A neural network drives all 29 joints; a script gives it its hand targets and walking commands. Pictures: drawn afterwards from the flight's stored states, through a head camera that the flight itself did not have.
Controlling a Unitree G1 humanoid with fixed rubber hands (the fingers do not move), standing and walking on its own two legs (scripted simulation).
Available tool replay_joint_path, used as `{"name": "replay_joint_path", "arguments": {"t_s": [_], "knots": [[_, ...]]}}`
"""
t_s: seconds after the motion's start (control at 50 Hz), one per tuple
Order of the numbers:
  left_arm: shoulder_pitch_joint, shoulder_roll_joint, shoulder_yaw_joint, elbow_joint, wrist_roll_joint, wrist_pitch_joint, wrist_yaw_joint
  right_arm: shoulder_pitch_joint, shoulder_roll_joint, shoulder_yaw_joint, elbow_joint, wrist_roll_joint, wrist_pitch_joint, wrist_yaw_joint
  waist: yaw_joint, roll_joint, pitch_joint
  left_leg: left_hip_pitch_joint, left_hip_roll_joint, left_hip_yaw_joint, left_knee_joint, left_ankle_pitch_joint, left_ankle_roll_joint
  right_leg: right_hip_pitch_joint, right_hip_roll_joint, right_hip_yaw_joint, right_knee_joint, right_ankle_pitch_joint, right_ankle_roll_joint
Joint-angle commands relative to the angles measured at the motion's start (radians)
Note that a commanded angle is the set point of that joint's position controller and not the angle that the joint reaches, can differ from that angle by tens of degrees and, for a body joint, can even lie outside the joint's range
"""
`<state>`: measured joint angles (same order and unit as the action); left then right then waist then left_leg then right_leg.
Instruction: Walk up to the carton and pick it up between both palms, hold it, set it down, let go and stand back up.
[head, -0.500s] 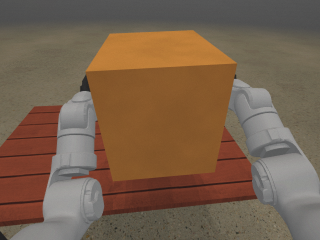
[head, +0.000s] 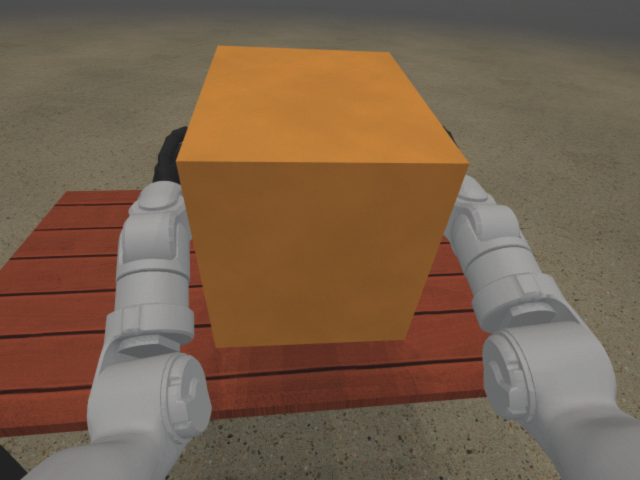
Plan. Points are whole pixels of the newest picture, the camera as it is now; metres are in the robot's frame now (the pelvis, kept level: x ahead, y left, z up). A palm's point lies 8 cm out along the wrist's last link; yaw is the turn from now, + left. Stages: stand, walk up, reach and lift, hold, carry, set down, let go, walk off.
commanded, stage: set down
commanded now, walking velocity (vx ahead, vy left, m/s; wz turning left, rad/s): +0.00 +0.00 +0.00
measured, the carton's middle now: (308, 189) +0.43 +0.02 +0.22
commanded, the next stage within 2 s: none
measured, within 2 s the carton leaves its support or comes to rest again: neither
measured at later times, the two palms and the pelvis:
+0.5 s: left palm (183, 213) +0.39 +0.18 +0.20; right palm (440, 205) +0.40 -0.15 +0.21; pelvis +0.01 -0.01 +0.00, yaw +1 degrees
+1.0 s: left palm (184, 234) +0.39 +0.19 +0.17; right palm (429, 222) +0.41 -0.15 +0.18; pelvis +0.00 -0.02 +0.00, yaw +1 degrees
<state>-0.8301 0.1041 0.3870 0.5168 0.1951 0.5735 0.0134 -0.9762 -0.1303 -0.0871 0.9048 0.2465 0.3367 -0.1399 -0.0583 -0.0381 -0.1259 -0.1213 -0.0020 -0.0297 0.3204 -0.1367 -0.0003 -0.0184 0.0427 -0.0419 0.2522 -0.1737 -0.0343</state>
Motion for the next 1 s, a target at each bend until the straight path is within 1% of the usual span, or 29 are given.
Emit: {"name": "replay_joint_path", "arguments": {"t_s": [0.0, 0.06, 0.12, 0.22, 0.38, 0.46, 0.52, 0.62, 0.72, 0.8, 0.9, 0.98], "knots": [[-0.762, -0.624, -0.47, -0.212, -0.139, -0.061, -0.14, -0.819, 0.576, 0.25, -0.391, 0.058, -0.14, 0.077, -0.019, 0.083, -0.377, 0.302, -0.027, 0.004, 0.049, 0.379, -0.042, -0.002, 0.009, -0.003, -0.031, 0.291, 0.081], [-0.757, -0.655, -0.541, -0.28, -0.167, -0.072, -0.124, -0.813, 0.58, 0.287, -0.46, 0.071, -0.16, 0.074, -0.028, 0.113, -0.412, 0.329, -0.027, -0.006, 0.072, 0.432, -0.059, -0.009, 0.01, -0.009, -0.022, 0.324, 0.079], [-0.744, -0.669, -0.588, -0.324, -0.186, -0.076, -0.107, -0.794, 0.582, 0.313, -0.504, 0.081, -0.163, 0.073, -0.03, 0.129, -0.429, 0.338, -0.026, -0.015, 0.082, 0.441, -0.066, -0.024, 0.009, -0.011, -0.015, 0.331, 0.078], [-0.708, -0.666, -0.604, -0.346, -0.188, -0.068, -0.093, -0.755, 0.579, 0.332, -0.515, 0.083, -0.149, 0.078, -0.019, 0.124, -0.429, 0.324, -0.024, -0.022, 0.079, 0.413, -0.062, -0.031, 0.004, -0.009, -0.003, 0.337, 0.081], [-0.645, -0.636, -0.53, -0.276, -0.148, -0.056, -0.109, -0.721, 0.578, 0.32, -0.458, 0.056, -0.135, 0.084, 0.01, 0.074, -0.371, 0.26, -0.028, -0.01, 0.049, 0.335, -0.037, 0.006, -0.008, -0.002, 0.006, 0.374, 0.099], [-0.634, -0.628, -0.497, -0.245, -0.133, -0.064, -0.118, -0.714, 0.578, 0.302, -0.428, 0.035, -0.142, 0.089, 0.016, 0.058, -0.354, 0.242, -0.029, -0.003, 0.036, 0.313, -0.031, 0.02, -0.011, -0.002, 0.008, 0.391, 0.104], [-0.637, -0.623, -0.478, -0.222, -0.124, -0.074, -0.123, -0.713, 0.579, 0.284, -0.405, 0.014, -0.152, 0.095, 0.021, 0.049, -0.343, 0.228, -0.029, 0.003, 0.026, 0.291, -0.027, 0.019, -0.014, -0.003, 0.005, 0.38, 0.106], [-0.658, -0.631, -0.476, -0.2, -0.128, -0.101, -0.118, -0.724, 0.585, 0.26, -0.386, -0.013, -0.174, 0.108, 0.026, 0.055, -0.356, 0.224, -0.027, 0.007, 0.022, 0.281, -0.03, 0.009, -0.015, -0.007, 0.003, 0.361, 0.103], [-0.685, -0.647, -0.493, -0.19, -0.14, -0.131, -0.105, -0.729, 0.583, 0.231, -0.361, -0.038, -0.198, 0.121, 0.025, 0.073, -0.39, 0.242, -0.023, 0.007, 0.026, 0.291, -0.04, -0.019, -0.013, -0.013, 0.001, 0.331, 0.097], [-0.687, -0.651, -0.488, -0.162, -0.138, -0.151, -0.095, -0.719, 0.574, 0.2, -0.32, -0.063, -0.212, 0.133, 0.029, 0.082, -0.39, 0.243, -0.02, 0.009, 0.023, 0.281, -0.043, -0.037, -0.015, -0.016, -0.004, 0.296, 0.092], [-0.676, -0.648, -0.471, -0.123, -0.13, -0.173, -0.088, -0.71, 0.565, 0.171, -0.281, -0.091, -0.233, 0.147, 0.041, 0.083, -0.395, 0.232, -0.018, 0.015, 0.02, 0.283, -0.044, -0.033, -0.018, -0.017, -0.001, 0.299, 0.092], [-0.67, -0.649, -0.459, -0.107, -0.125, -0.194, -0.082, -0.707, 0.563, 0.159, -0.261, -0.108, -0.25, 0.158, 0.052, 0.08, -0.409, 0.224, -0.017, 0.019, 0.022, 0.302, -0.046, -0.021, -0.019, -0.017, 0.006, 0.331, 0.095]]}}
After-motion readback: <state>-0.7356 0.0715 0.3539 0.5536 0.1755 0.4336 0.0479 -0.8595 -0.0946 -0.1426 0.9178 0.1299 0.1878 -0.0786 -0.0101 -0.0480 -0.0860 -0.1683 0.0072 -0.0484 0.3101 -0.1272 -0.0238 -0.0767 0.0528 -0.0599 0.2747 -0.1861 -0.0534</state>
